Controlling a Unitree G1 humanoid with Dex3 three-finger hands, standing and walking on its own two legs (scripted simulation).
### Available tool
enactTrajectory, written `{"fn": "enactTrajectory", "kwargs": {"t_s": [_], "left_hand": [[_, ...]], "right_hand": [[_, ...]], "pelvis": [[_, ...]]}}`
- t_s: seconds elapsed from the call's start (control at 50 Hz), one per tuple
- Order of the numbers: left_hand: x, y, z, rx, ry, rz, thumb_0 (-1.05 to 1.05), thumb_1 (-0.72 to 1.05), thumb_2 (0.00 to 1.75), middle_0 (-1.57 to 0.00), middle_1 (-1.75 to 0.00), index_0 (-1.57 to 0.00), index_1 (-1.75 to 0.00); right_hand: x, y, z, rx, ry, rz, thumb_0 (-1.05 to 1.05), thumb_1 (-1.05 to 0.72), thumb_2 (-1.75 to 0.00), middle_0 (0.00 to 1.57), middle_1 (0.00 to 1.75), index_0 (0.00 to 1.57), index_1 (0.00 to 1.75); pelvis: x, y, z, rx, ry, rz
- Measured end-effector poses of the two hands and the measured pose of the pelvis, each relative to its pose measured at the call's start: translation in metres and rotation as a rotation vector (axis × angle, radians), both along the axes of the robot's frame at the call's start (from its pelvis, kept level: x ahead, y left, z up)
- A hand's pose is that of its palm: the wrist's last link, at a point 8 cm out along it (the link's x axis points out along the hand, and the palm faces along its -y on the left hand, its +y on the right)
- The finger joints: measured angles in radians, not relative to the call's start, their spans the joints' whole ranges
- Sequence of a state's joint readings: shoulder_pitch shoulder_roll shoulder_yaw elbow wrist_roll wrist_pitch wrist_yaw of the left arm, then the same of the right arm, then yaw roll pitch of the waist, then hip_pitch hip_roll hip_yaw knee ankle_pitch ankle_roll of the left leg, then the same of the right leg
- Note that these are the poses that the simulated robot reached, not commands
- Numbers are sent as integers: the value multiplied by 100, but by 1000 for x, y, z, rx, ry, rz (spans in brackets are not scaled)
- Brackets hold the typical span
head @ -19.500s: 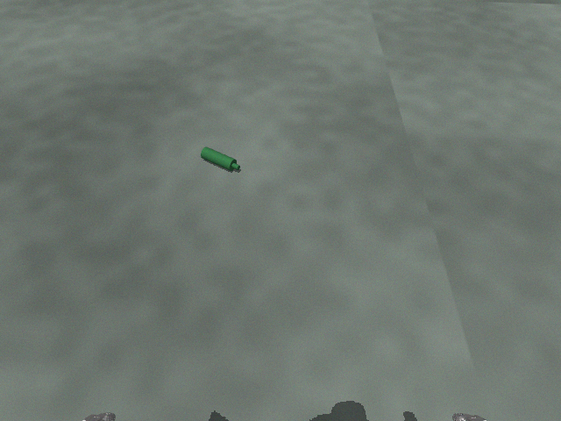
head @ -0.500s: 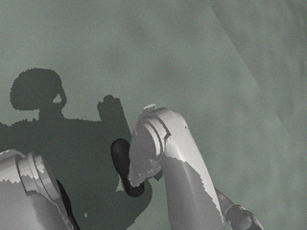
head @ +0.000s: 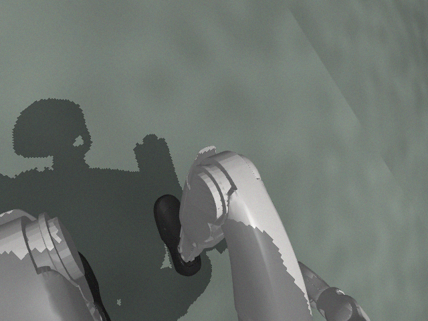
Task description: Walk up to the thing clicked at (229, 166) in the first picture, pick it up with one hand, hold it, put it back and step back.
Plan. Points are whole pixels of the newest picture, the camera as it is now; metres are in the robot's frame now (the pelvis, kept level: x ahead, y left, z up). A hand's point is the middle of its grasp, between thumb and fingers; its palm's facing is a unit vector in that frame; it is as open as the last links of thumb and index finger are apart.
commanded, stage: close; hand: left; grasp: from above
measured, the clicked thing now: out of the picture +0.45 +0.35 -0.27
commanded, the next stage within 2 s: settle in 0.02 s
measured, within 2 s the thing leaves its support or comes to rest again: leaves its support in 0.48 s
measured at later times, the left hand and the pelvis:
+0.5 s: hand out of the picture +0.43 +0.37 -0.24, palm faces -0.45 -0.15 -0.88, open 9.1 cm; pelvis +0.00 +0.00 +0.00, yaw +1 degrees
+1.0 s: hand out of the picture +0.42 +0.36 -0.15, palm faces -0.48 -0.11 -0.87, open 9.1 cm; pelvis +0.00 -0.01 +0.03, yaw +5 degrees
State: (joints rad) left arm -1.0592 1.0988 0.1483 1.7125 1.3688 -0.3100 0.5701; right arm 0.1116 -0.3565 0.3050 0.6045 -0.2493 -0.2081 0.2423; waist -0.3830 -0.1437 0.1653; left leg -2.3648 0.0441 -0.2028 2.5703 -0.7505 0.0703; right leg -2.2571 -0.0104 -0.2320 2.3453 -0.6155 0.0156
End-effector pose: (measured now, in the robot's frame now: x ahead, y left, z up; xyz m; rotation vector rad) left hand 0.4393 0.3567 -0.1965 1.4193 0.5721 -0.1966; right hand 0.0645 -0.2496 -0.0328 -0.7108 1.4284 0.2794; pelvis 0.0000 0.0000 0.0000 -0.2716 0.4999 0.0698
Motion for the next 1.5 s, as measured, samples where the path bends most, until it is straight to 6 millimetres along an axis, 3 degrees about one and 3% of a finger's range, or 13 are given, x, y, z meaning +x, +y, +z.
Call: {"fn": "enactTrajectory", "kwargs": {"t_s": [0.46, 0.7, 0.9, 1.02, 1.22, 1.38, 1.5], "left_hand": [[-4, 9, 6, 10, 6, 15, 0, 12, 45, -71, -60, -75, -55], [-9, 28, 60, 42, -34, 26, 0, 12, 44, -73, -55, -77, -50], [-12, 11, 94, 32, 21, -41, 0, 11, 42, -76, -53, -80, -47], [-8, 5, 108, 26, 1, -70, 0, 10, 42, -77, -51, -81, -45], [-8, 14, 130, 63, -8, -42, 0, 11, 43, -77, -51, -81, -46], [-21, 16, 154, 35, 29, -10, 0, 11, 44, -76, -51, -80, -46], [-37, 15, 183, 17, 33, -37, 0, 10, 45, -76, -51, -80, -46]], "right_hand": [[1, -6, 0, -5, -1, -21, 0, -92, -90, 20, 30, 20, 30], [17, -23, -2, -12, -35, -92, 0, -91, -90, 20, 30, 20, 30], [28, -25, -5, 8, -73, -127, 0, -91, -90, 20, 30, 20, 30], [27, -26, -6, -1, -86, -150, 0, -91, -90, 20, 30, 20, 30], [15, -21, -8, 0, -70, -209, 0, -92, -90, 20, 30, 20, 30], [10, -16, 5, 1, -56, -270, 0, -92, -91, 20, 30, 20, 30], [19, -20, 23, -12, -83, -291, 0, -92, -91, 20, 30, 20, 30]], "pelvis": [[0, -2, 1, 10, 12, 8], [3, -1, 11, 25, 65, 29], [-2, -5, 25, 52, 83, 47], [-5, -7, 28, 61, 85, 52], [-6, -6, 36, 70, 104, 58], [-6, -3, 57, 74, 132, 68], [-5, -1, 76, 81, 142, 77]]}}
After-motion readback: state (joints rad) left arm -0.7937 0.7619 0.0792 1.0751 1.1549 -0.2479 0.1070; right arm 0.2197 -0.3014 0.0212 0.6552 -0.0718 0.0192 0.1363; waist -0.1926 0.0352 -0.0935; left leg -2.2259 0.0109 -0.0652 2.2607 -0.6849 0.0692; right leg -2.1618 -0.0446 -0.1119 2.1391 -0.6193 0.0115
